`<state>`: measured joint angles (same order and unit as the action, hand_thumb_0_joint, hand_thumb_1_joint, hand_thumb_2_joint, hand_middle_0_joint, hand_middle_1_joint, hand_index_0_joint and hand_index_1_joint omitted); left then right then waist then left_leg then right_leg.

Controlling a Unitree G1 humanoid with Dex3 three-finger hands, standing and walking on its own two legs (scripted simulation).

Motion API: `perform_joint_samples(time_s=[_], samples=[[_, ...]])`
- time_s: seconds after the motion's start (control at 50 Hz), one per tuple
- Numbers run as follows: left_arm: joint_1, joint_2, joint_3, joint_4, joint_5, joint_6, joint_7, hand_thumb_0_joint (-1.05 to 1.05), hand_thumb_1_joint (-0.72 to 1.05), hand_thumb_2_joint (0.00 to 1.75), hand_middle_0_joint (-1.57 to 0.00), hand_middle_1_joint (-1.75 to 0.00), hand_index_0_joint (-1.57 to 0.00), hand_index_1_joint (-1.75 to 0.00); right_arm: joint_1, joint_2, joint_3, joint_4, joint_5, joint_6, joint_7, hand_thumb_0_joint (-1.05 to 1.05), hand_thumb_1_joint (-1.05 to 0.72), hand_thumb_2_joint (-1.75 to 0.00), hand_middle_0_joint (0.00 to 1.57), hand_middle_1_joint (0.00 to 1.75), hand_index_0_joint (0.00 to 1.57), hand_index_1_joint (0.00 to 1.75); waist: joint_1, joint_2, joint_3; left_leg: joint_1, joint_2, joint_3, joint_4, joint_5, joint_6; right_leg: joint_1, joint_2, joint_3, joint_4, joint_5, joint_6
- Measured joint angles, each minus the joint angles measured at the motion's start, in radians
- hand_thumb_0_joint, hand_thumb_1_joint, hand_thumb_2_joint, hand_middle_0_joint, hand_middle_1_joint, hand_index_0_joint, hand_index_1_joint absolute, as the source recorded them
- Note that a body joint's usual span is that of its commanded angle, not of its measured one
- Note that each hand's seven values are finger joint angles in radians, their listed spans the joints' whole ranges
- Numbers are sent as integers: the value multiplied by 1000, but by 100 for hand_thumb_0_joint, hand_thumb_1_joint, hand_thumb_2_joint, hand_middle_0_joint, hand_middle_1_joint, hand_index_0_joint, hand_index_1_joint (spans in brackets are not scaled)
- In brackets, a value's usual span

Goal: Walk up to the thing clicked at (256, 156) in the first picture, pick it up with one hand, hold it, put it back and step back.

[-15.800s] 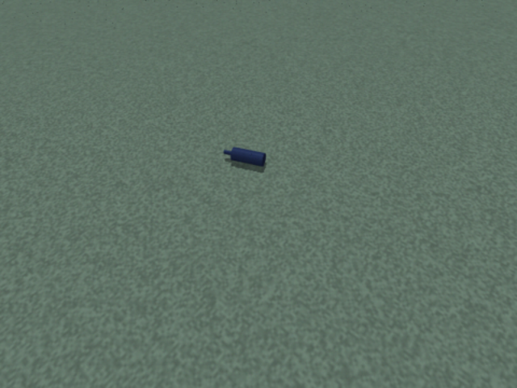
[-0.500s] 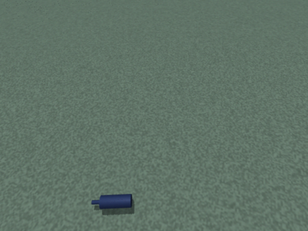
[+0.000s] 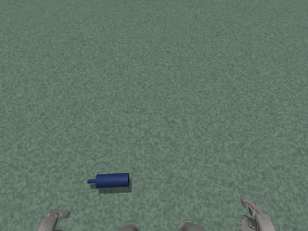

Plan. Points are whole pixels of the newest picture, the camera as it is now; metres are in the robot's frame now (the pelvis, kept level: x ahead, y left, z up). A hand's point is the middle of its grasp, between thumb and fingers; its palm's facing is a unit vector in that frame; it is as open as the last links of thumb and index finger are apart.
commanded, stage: rise first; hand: left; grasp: from above
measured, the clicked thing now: (108, 180) +0.45 +0.28 -0.69
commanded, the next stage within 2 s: none
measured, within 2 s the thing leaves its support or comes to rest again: neither
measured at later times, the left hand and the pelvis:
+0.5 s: hand out of the picture +0.14 +0.27 -0.23, palm faces -0.31 -0.77 -0.55, open 14.1 cm; pelvis -0.02 +0.00 -0.08, yaw +0 degrees
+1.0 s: hand (89, 201) +0.29 +0.29 -0.42, palm faces -0.49 -0.28 -0.83, open 14.0 cm; pelvis -0.09 +0.00 -0.29, yaw -2 degrees
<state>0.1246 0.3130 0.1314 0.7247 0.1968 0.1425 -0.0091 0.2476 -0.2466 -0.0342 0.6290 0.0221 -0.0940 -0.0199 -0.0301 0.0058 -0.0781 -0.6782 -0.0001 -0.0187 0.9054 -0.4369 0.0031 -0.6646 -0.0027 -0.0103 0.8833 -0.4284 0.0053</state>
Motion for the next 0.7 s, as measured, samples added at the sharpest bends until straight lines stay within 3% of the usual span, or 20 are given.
perform_joint_samples(time_s=[0.22, 0.34, 0.4, 0.48, 0.7], samples=[[131, 4, -25, -249, 61, 62, 10, -1, -51, 97, -8, -107, -8, -106, -36, 5, 3, -73, -10, -31, -2, 1, -91, -90, 21, 30, 20, 30, 1, -2, -38, -192, 2, -11, 198, -85, 3, -181, 3, -11, 180, -78, 4], [168, 8, -30, -336, 76, 85, 21, -1, -53, 95, -9, -108, -10, -107, -45, 14, 12, -100, -11, -47, -2, 1, -93, -90, 21, 30, 20, 30, -2, 5, -55, -283, 2, -19, 285, -118, 3, -267, 4, -18, 262, -111, 4], [151, 20, -38, -330, 101, 77, 21, -1, -54, 95, -9, -108, -11, -107, -50, 14, 17, -106, -11, -58, -2, 1, -94, -90, 21, 30, 20, 30, -3, 8, -62, -336, 0, -24, 331, -132, 3, -318, 2, -23, 308, -126, 3], [77, 49, -35, -247, 168, 27, 23, -1, -55, 94, -10, -108, -11, -106, -66, 2, 23, -103, -14, -82, 7, 1, -95, -91, 21, 30, 20, 30, -8, 6, -84, -452, -3, -24, 426, -157, 1, -437, -1, -22, 409, -156, 1], [-221, 145, -16, -71, 411, -190, 70, -1, -55, 96, -11, -108, -12, -107, -144, -48, -8, -17, -15, -110, 45, 1, -95, -91, 21, 30, 20, 30, -8, -1, -121, -898, -7, -20, 810, -246, -6, -890, -3, -17, 807, -251, -3]])
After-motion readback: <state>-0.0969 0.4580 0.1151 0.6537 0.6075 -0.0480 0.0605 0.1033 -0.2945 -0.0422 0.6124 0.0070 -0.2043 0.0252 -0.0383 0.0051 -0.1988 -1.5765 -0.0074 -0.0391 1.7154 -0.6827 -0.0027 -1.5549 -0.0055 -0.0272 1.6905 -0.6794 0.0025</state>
